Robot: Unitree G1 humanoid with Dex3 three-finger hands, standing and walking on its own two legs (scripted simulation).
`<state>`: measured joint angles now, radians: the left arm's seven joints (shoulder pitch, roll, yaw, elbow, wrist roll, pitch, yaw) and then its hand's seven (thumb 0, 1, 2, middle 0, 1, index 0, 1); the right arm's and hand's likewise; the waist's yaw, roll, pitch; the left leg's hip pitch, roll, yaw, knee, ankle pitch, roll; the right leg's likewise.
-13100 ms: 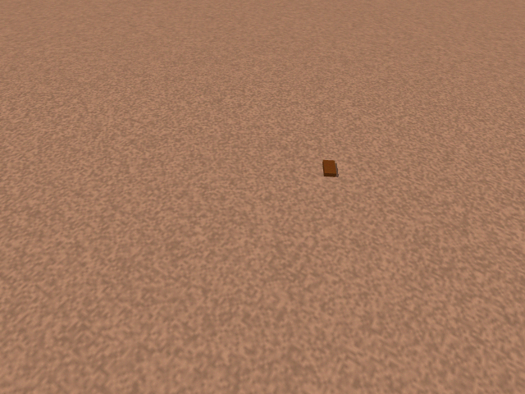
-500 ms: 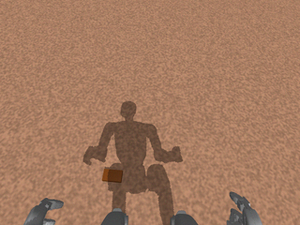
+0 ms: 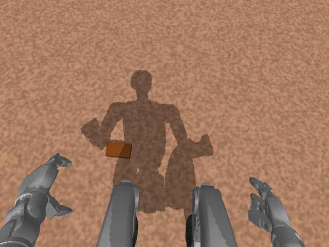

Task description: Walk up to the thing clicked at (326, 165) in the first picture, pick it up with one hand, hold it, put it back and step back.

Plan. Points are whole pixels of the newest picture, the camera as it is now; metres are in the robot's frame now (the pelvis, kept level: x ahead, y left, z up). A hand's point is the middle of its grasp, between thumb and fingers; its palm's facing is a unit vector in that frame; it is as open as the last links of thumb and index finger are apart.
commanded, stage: rise first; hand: left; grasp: from above
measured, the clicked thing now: (119, 150) +0.45 +0.21 -0.52
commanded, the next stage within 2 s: none
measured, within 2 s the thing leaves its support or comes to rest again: neither
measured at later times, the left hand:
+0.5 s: hand (80, 168) +0.33 +0.29 -0.30, palm faces -0.50 -0.17 -0.85, open 13.6 cm
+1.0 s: hand (88, 160) +0.37 +0.29 -0.36, palm faces -0.49 -0.03 -0.87, open 13.6 cm
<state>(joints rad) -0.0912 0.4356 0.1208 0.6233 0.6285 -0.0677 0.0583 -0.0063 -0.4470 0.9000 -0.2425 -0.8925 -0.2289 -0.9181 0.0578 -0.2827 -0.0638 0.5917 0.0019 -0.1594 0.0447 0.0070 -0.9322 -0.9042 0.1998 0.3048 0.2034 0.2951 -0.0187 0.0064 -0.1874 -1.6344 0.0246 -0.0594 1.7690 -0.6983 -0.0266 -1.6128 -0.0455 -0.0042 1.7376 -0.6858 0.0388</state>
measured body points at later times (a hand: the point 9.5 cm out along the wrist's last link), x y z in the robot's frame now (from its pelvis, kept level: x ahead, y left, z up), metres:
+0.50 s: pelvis -0.05 +0.01 -0.15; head +0.16 +0.04 +0.24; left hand +0.35 +0.30 -0.25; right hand +0.03 -0.28 -0.28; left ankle +0.04 +0.13 -0.50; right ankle +0.05 -0.14 -0.50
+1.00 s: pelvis -0.04 +0.01 -0.20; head +0.18 +0.06 +0.19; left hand +0.39 +0.29 -0.31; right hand +0.03 -0.28 -0.31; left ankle +0.04 +0.13 -0.50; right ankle +0.05 -0.14 -0.50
